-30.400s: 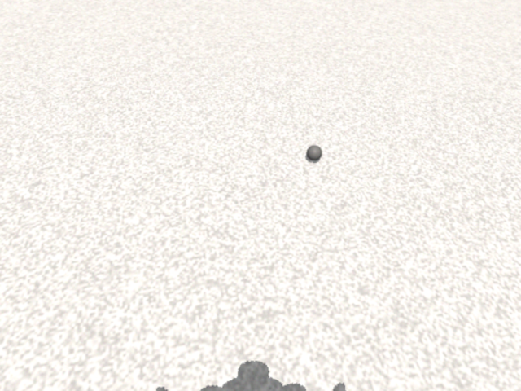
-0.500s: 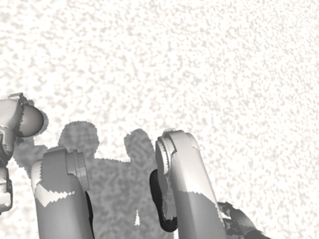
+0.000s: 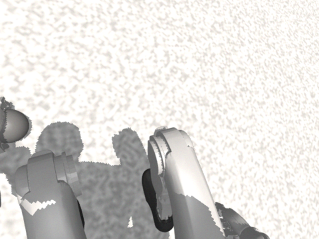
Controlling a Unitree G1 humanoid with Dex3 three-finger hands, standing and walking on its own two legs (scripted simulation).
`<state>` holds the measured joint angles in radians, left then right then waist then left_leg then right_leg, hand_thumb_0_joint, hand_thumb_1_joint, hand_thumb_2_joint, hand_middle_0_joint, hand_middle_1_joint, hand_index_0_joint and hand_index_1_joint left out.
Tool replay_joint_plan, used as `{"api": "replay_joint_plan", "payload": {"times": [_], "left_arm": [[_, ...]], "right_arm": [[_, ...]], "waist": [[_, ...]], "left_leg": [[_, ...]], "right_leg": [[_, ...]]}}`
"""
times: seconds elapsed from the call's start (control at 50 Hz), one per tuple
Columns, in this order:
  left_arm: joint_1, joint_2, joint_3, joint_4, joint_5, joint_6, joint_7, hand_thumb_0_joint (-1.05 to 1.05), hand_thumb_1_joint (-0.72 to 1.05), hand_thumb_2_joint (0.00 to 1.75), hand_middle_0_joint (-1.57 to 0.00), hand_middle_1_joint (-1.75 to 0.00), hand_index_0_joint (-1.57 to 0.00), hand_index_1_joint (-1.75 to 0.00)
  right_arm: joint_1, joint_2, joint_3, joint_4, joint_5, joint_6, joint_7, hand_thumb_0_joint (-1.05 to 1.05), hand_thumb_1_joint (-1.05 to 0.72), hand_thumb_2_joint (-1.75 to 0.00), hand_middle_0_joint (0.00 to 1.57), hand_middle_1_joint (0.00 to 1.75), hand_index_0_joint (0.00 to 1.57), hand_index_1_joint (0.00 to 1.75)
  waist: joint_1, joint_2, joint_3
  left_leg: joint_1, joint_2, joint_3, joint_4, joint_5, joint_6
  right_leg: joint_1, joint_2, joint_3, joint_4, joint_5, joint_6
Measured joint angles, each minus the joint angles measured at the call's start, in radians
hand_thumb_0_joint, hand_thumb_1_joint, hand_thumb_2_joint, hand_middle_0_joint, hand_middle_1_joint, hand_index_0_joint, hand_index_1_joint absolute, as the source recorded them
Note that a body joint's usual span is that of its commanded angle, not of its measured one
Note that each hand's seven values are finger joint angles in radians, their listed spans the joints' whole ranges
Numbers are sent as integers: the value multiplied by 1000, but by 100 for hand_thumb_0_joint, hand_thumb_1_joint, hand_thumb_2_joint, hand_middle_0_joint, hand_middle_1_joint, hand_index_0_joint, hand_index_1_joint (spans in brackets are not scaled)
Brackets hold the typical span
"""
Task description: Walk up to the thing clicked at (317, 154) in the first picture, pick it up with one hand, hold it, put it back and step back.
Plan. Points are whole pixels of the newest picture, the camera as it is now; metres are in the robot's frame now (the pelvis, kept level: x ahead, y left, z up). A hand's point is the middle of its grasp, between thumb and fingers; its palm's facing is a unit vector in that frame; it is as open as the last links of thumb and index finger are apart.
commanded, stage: rest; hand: left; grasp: from above
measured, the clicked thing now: (8, 125) +0.41 +0.27 -0.22
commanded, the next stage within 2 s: open in 0.70 s
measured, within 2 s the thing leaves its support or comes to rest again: rests again in 0.44 s
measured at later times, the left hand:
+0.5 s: hand out of the picture +0.38 +0.30 -0.23, palm faces -0.43 -0.16 -0.89, open 10.9 cm
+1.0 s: hand out of the picture +0.38 +0.30 -0.23, palm faces -0.42 -0.15 -0.89, open 11.3 cm
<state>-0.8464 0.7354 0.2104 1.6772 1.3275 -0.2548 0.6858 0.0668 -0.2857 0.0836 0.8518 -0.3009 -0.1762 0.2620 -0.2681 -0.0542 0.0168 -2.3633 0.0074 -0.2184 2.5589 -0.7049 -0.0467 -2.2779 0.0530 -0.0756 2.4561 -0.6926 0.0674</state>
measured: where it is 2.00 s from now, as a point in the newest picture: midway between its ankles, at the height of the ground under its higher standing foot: (120, 225)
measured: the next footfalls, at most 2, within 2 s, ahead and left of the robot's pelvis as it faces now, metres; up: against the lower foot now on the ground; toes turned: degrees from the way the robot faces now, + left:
none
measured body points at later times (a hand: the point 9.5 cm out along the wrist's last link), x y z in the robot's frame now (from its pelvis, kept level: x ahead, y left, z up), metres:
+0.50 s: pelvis +0.00 +0.00 +0.00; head +0.23 +0.10 +0.37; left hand +0.40 +0.30 -0.17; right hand +0.06 -0.26 -0.09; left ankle +0.07 +0.14 -0.26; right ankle +0.10 -0.13 -0.26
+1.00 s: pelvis +0.00 +0.01 -0.01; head +0.23 +0.11 +0.37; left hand +0.40 +0.30 -0.18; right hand +0.07 -0.26 -0.09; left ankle +0.07 +0.14 -0.26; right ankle +0.10 -0.13 -0.26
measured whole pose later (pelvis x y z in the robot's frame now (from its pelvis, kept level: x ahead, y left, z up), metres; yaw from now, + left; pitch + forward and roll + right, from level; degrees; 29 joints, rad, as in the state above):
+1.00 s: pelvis +0.00 +0.01 -0.01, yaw -2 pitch +26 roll -12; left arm -0.83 0.78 0.18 1.73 1.31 -0.25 0.76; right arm 0.04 -0.31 0.14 0.86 -0.33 -0.27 0.35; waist -0.28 -0.09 0.07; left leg -2.35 0.01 -0.25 2.60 -0.72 -0.03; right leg -2.24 0.07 -0.10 2.46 -0.69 0.08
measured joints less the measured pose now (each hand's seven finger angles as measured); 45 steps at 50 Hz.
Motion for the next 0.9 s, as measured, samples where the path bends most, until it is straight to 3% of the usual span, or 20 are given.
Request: {"api": "replay_joint_plan", "payload": {"times": [0.48,0.9], "left_arm": [[16,22,-9,23,-3,-9,40,1,-3,67,-78,-82,-46,-70],[21,45,-22,50,-14,0,73,0,-4,70,-69,-85,-45,-73]], "right_arm": [[-8,-15,22,9,-20,-43,58,1,-91,-90,20,30,20,30],[-32,-24,54,3,-34,-76,85,1,-91,-90,20,30,20,30]], "waist": [[-7,-13,27],[-17,-30,53]], "left_leg": [[4,2,-20,30,-20,8],[14,3,-34,42,-19,14]], "right_leg": [[16,9,-15,7,-11,10],[34,16,-26,4,-3,15]]}}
